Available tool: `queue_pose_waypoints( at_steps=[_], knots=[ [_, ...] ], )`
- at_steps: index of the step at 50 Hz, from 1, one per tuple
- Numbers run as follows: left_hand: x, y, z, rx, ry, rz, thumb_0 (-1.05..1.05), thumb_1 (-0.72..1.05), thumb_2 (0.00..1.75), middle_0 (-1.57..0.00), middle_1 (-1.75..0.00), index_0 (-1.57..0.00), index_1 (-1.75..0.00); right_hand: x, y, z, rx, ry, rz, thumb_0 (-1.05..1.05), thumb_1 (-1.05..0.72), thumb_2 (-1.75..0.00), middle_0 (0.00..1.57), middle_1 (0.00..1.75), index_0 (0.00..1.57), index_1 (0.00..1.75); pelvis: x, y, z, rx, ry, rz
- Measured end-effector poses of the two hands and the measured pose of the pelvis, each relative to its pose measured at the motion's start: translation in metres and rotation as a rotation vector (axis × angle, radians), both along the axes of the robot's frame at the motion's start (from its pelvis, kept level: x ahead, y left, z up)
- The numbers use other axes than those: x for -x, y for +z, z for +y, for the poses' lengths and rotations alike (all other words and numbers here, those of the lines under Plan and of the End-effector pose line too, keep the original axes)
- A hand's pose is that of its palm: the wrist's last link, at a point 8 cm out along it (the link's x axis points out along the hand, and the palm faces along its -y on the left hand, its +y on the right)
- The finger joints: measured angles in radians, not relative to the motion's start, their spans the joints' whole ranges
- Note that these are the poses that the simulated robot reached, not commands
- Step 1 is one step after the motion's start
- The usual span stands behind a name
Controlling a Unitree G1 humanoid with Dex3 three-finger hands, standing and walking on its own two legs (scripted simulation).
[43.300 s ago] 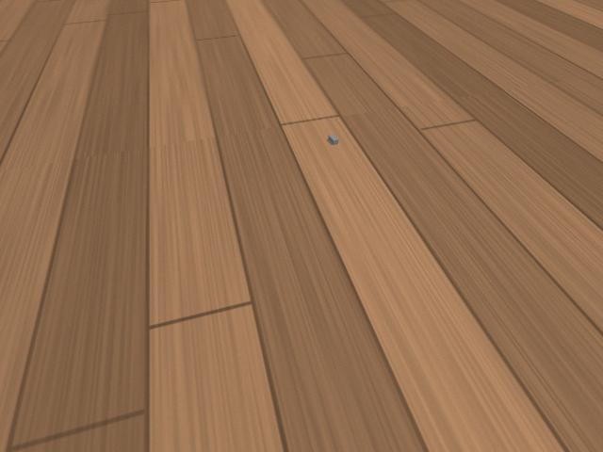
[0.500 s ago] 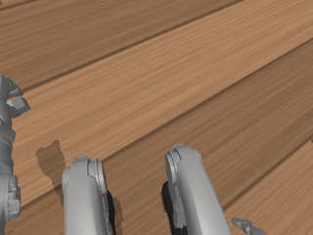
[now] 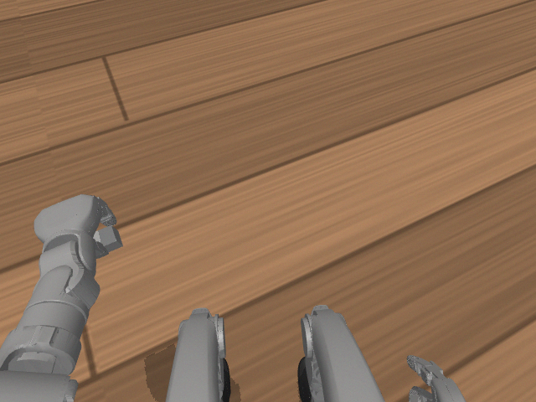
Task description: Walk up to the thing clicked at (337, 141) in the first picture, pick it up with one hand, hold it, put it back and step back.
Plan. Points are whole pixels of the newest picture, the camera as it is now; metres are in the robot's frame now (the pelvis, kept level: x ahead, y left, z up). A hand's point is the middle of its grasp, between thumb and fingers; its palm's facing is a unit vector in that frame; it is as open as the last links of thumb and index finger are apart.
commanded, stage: lift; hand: left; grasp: from above
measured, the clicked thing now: (98, 243) +0.41 +0.30 -0.12
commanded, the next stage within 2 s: hold in 0.78 s
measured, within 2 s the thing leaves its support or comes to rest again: neither
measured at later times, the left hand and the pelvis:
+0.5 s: hand (62, 206) +0.39 +0.25 +0.07, palm faces -0.40 -0.21 -0.89, open 6.5 cm; pelvis +0.05 +0.00 +0.15, yaw +2 degrees
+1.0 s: hand (44, 164) +0.40 +0.24 +0.14, palm faces -0.37 -0.21 -0.91, open 6.3 cm; pelvis +0.09 +0.00 +0.20, yaw +2 degrees
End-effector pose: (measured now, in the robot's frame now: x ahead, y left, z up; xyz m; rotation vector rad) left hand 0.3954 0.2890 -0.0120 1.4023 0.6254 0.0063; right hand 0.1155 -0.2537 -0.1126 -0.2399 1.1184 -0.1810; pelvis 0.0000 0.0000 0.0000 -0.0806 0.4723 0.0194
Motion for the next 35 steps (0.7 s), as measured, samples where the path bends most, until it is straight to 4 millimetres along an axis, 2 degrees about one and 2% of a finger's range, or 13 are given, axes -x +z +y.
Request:
queue_pose_waypoints(
  at_steps=[8, 16, 25, 35],
  knots=[
    [0.018, 0.060, -0.011, 0.009, 0.024, 0.043, 0.00, 0.52, 0.09, -0.93, -0.34, -0.98, -0.28, -0.010, 0.067, -0.002, 0.017, -0.026, -0.054, 0.01, -0.90, -0.89, 0.20, 0.30, 0.21, 0.30, -0.017, 0.065, -0.002, -0.022, 0.009, -0.083],
    [0.017, 0.107, -0.021, 0.004, 0.027, 0.047, 0.00, 0.52, 0.09, -0.92, -0.36, -0.97, -0.30, -0.015, 0.117, -0.007, 0.038, -0.047, -0.080, 0.01, -0.90, -0.89, 0.20, 0.30, 0.21, 0.30, -0.035, 0.114, -0.002, -0.034, 0.018, -0.159],
    [0.005, 0.145, -0.031, 0.010, 0.026, 0.054, 0.00, 0.53, 0.06, -0.92, -0.37, -0.97, -0.30, -0.018, 0.152, -0.005, 0.022, -0.063, -0.078, 0.01, -0.90, -0.90, 0.20, 0.30, 0.21, 0.31, -0.054, 0.152, 0.000, -0.048, 0.014, -0.218],
    [-0.002, 0.173, -0.037, 0.012, 0.040, 0.044, 0.00, 0.55, 0.02, -0.93, -0.33, -0.99, -0.25, -0.028, 0.174, 0.002, -0.008, -0.063, -0.066, 0.01, -0.89, -0.89, 0.20, 0.30, 0.21, 0.31, -0.070, 0.179, 0.003, -0.061, 0.011, -0.266]
  ],
)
